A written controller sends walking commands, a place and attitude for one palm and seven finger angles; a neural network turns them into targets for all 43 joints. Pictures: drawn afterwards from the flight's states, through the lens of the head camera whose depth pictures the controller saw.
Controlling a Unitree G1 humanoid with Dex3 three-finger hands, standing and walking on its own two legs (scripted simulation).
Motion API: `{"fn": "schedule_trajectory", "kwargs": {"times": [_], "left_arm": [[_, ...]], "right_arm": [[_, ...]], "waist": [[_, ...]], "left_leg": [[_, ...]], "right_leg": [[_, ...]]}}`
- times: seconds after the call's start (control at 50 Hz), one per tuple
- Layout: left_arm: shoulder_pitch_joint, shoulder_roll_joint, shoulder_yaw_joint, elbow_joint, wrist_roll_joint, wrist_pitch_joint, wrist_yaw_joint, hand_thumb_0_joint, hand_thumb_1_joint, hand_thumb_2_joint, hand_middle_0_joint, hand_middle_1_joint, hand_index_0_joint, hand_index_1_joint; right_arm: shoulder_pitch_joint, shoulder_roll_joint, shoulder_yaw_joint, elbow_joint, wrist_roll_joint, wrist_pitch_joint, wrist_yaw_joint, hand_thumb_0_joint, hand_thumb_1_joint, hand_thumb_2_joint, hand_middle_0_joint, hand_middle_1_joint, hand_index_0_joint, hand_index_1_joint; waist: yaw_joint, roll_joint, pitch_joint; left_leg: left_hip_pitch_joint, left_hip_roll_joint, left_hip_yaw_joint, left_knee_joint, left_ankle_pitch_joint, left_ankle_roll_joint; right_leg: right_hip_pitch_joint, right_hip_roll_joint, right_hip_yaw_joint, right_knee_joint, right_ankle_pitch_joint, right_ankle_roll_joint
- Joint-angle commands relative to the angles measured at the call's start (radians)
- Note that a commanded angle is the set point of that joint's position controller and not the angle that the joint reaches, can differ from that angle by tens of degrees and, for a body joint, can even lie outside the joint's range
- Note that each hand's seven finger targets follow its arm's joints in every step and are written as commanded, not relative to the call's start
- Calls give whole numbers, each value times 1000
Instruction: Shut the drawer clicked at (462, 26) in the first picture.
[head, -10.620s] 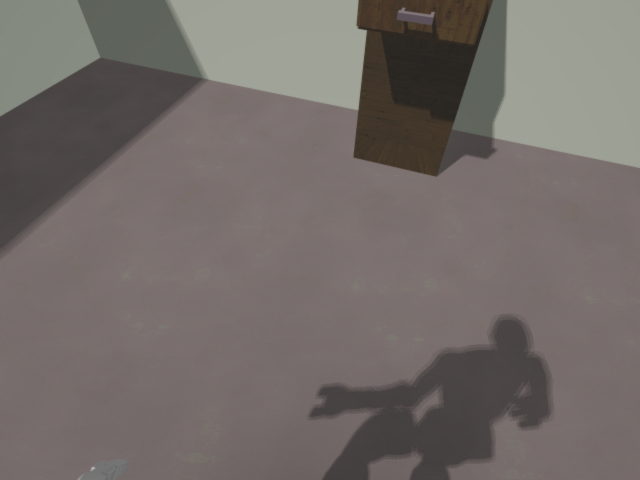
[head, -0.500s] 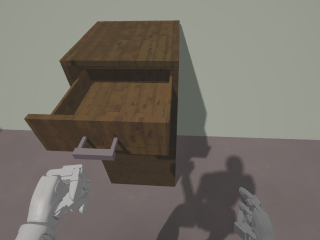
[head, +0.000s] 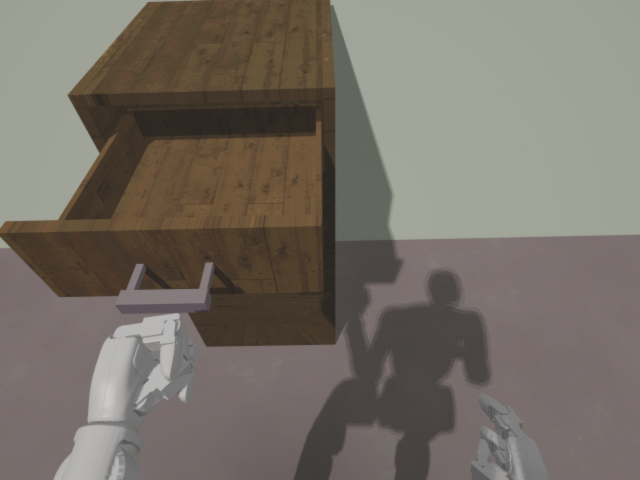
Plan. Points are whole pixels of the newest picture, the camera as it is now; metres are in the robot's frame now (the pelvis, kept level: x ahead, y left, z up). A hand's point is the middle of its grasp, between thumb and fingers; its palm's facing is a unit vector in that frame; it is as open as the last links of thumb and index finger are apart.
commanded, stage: bring the fist close to the handle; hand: left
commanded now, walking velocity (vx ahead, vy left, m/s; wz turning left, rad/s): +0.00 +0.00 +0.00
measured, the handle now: (169, 286) +0.33 +0.21 +0.07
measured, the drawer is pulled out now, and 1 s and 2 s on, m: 0.28 0.28 0.17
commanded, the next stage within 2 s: push the drawer shut in 0.62 s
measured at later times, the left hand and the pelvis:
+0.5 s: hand (190, 359) +0.24 +0.16 +0.07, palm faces +0.06 -1.00 -0.04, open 3.3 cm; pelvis +0.00 +0.00 -0.01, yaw -1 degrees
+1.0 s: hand (197, 341) +0.26 +0.16 +0.07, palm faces +0.04 -1.00 -0.03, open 3.1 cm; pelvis -0.01 +0.00 -0.01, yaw +0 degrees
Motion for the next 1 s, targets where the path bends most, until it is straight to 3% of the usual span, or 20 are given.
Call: {"fn": "schedule_trajectory", "kwargs": {"times": [0.0,0.06,0.08,0.16,0.18,0.26,0.28,0.36,0.44,0.56,0.58,0.64,0.68,0.72,0.76,0.8,0.86,0.92,0.96,0.98], "left_arm": [[-111,87,51,-203,0,-98,16,0,900,900,-1400,-1600,-1400,-1600],[-137,96,58,-151,8,-118,24,0,900,900,-1400,-1600,-1400,-1600],[-155,70,31,-146,7,-124,22,0,900,900,-1400,-1600,-1400,-1600],[-212,99,57,-80,16,-142,29,0,900,900,-1400,-1600,-1400,-1600],[-229,81,42,-67,16,-147,27,0,900,900,-1400,-1600,-1400,-1600],[-195,128,94,-95,9,-166,28,0,900,900,-1400,-1600,-1400,-1600],[-189,102,73,-105,5,-167,26,0,900,900,-1400,-1600,-1400,-1600],[-167,121,95,-61,-6,-154,20,0,900,900,-1400,-1600,-1400,-1600],[-165,105,84,-81,-20,-150,1,0,900,900,-1400,-1600,-1400,-1600],[-199,130,90,-85,-16,-171,-1,0,900,900,-1400,-1600,-1400,-1600],[-191,110,79,-81,-17,-174,-3,0,900,900,-1400,-1600,-1400,-1600],[-224,102,61,-90,-18,-174,-5,0,900,900,-1400,-1600,-1400,-1600],[-209,98,56,-70,-12,-170,-3,0,900,900,-1400,-1600,-1400,-1600],[-272,104,53,-77,-12,-165,0,0,900,900,-1400,-1600,-1400,-1600],[-289,140,89,-38,-7,-160,12,0,900,900,-1400,-1600,-1400,-1600],[-378,106,55,-18,-5,-154,10,0,900,900,-1400,-1600,-1400,-1600],[-409,142,99,43,-8,-146,17,0,900,900,-1400,-1600,-1400,-1600],[-492,127,81,75,-10,-139,13,0,900,900,-1400,-1600,-1400,-1600],[-546,145,94,92,-7,-145,19,0,900,900,-1400,-1600,-1400,-1600],[-563,121,72,100,-6,-147,18,0,900,900,-1400,-1600,-1400,-1600]], "right_arm": [[-93,-111,-42,-170,3,-42,-2,0,-900,-900,200,300,200,300],[-97,-117,-42,-162,1,-26,0,0,-900,-900,200,300,200,300],[-95,-112,-42,-166,0,-23,2,0,-900,-900,200,300,200,300],[-92,-119,-45,-157,-1,-2,2,0,-900,-900,200,300,200,300],[-91,-118,-46,-157,-3,4,3,0,-900,-900,200,300,200,300],[-93,-116,-51,-170,-2,17,6,0,-900,-900,200,300,200,300],[-92,-111,-49,-173,-1,21,7,0,-900,-900,200,300,200,300],[-91,-118,-48,-173,2,37,6,0,-900,-900,200,300,200,300],[-98,-115,-49,-184,7,46,4,0,-900,-900,200,300,200,300],[-95,-119,-48,-171,4,45,-2,0,-900,-900,200,300,200,300],[-96,-116,-50,-176,5,45,-2,0,-900,-900,200,300,200,300],[-103,-114,-46,-177,8,43,-2,0,-900,-900,200,300,200,300],[-103,-115,-48,-178,8,44,-4,0,-900,-900,200,300,200,300],[-102,-117,-45,-175,6,45,-4,0,-900,-900,200,300,200,300],[-102,-123,-46,-164,6,50,-8,0,-900,-900,200,300,200,300],[-107,-118,-41,-162,7,54,-8,0,-900,-900,200,300,200,300],[-106,-123,-42,-151,6,61,-11,0,-900,-900,200,300,200,300],[-110,-122,-40,-146,8,64,-9,0,-900,-900,200,300,200,300],[-103,-126,-41,-131,8,67,-12,0,-900,-900,200,300,200,300],[-106,-124,-41,-132,8,66,-11,0,-900,-900,200,300,200,300]], "waist": [[-1,-35,-149],[-7,-59,-128],[-11,-45,-135],[-16,-59,-138],[-17,-60,-152],[9,-28,-231],[7,-21,-245],[-4,-81,-179],[-5,-44,-181],[-19,-52,-162],[-15,-61,-169],[-19,-17,-169],[-17,-40,-165],[-24,-24,-175],[-24,-55,-156],[-32,-34,-160],[-22,-55,-174],[-25,-24,-193],[-37,-53,-186],[-38,-55,-189]], "left_leg": [[185,-47,-4,-59,184,53],[154,-46,-6,-51,164,53],[155,-49,-4,-45,161,53],[129,-46,-8,-30,144,52],[130,-47,-7,-26,153,52],[148,-44,-1,-23,197,53],[157,-45,2,-21,217,53],[119,-43,0,-22,187,54],[123,-47,5,-23,175,51],[118,-44,-7,-19,152,56],[118,-46,-6,-19,147,55],[125,-47,-8,-21,131,53],[120,-46,-9,-22,120,55],[124,-48,-12,-23,114,54],[112,-44,-14,-24,101,57],[123,-46,-15,-29,96,55],[121,-45,-14,-35,96,56],[138,-47,-11,-39,101,53],[140,-42,-16,-39,107,55],[145,-45,-15,-39,108,55]], "right_leg": [[-95,32,12,-117,345,15],[-114,35,12,-110,319,15],[-124,33,16,-105,322,15],[-144,36,18,-93,300,13],[-146,36,18,-82,314,13],[-98,35,21,-71,360,8],[-90,34,20,-64,388,8],[-104,38,22,-82,377,15],[-110,37,26,-86,368,17],[-133,39,26,-89,327,16],[-134,39,26,-86,320,15],[-148,38,25,-87,295,13],[-151,39,27,-91,279,14],[-154,38,27,-90,270,14],[-158,40,31,-99,252,15],[-169,39,30,-97,247,14],[-149,40,35,-108,241,14],[-145,38,39,-110,253,13],[-149,40,36,-112,256,15],[-151,38,38,-111,264,15]]}}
